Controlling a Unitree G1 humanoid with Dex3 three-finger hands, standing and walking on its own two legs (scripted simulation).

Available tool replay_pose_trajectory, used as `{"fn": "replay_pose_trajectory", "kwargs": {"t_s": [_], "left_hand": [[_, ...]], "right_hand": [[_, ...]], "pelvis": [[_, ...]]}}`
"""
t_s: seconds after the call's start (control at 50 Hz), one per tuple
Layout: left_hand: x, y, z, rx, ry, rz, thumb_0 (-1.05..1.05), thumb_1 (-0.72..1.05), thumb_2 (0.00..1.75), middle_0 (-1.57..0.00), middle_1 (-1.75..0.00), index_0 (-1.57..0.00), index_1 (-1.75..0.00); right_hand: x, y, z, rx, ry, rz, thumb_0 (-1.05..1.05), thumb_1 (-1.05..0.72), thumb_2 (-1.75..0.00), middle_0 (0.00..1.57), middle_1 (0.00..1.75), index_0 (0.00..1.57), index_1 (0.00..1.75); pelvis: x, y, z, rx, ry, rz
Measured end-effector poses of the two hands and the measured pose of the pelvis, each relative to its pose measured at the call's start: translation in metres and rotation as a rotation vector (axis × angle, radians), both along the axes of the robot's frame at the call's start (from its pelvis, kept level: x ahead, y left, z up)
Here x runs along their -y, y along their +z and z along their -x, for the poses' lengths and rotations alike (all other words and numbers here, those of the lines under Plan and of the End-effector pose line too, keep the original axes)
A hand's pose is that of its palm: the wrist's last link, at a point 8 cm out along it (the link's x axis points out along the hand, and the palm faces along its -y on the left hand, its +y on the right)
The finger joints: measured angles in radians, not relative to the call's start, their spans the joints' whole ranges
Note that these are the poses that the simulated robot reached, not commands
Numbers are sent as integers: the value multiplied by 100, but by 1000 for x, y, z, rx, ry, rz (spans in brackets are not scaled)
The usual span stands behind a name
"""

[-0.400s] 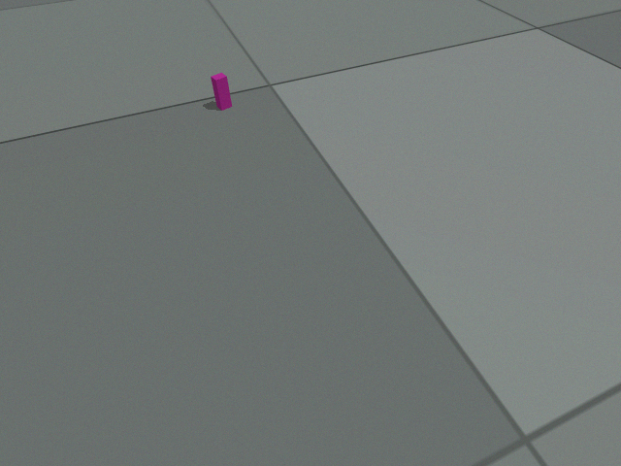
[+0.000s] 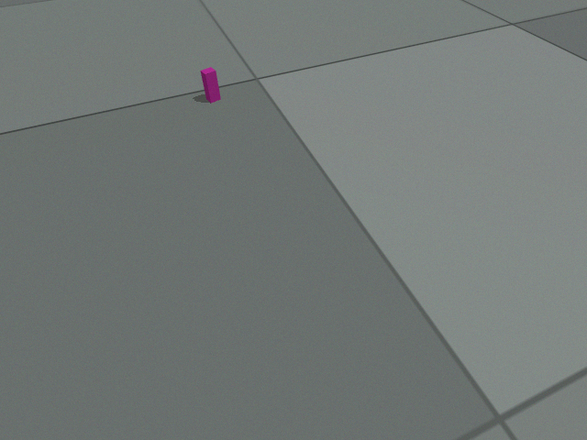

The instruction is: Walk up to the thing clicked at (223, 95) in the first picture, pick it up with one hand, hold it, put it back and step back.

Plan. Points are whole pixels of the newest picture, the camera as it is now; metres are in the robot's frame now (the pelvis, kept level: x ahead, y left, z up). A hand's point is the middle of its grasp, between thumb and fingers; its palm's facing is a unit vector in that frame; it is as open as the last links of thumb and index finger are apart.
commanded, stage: stand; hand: left
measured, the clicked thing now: (210, 85) +2.20 +0.50 -0.69
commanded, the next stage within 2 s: walk up in 0.72 s
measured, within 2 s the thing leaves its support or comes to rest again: neither
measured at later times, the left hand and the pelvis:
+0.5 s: hand out of the picture +0.08 +0.25 -0.16, palm faces -0.02 -0.94 -0.34, open 7.4 cm; pelvis +0.00 +0.00 +0.00, yaw +0 degrees
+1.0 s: hand out of the picture +0.06 +0.35 -0.15, palm faces +0.09 -0.92 -0.39, open 7.4 cm; pelvis +0.06 +0.05 -0.01, yaw +5 degrees
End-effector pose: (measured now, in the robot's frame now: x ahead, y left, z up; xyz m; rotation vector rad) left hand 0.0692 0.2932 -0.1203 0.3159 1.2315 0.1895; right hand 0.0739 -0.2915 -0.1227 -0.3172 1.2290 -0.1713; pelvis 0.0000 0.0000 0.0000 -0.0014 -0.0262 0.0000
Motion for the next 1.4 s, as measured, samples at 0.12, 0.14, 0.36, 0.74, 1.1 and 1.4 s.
{"fn": "replay_pose_trajectory", "kwargs": {"t_s": [0.12,0.14,0.36,0.74,1.1,1.4], "left_hand": [[1,0,-5,6,-3,1,1,91,90,-20,-30,-20,-30],[1,0,-6,7,-2,1,1,91,90,-20,-30,-20,-30],[0,1,-9,15,0,1,1,91,90,-20,-30,-20,-30],[-2,1,-2,4,7,7,1,91,90,-20,-30,-20,-30],[-152,-18,-18,-10,149,-72,1,90,90,-21,-30,-20,-30],[-175,2,-268,139,3,53,1,91,90,-20,-30,-20,-30]], "right_hand": [[1,1,-3,4,-2,4,1,-91,-90,20,30,20,30],[1,1,-4,4,-2,4,1,-91,-90,20,30,20,30],[1,2,-4,6,-5,7,1,-91,-90,20,30,20,29],[1,1,2,-8,-11,-4,1,-91,-90,20,30,20,30],[-43,32,-169,157,143,103,1,-91,-90,20,30,20,29],[-121,25,-207,-13,10,57,1,-90,-90,20,30,20,30]], "pelvis": [[0,0,-3,0,-1,1],[0,0,-3,0,-1,0],[0,1,-4,3,-1,0],[-1,1,-5,-1,3,1],[-86,-29,-113,-4,107,20],[-145,-6,-264,8,101,-16]]}}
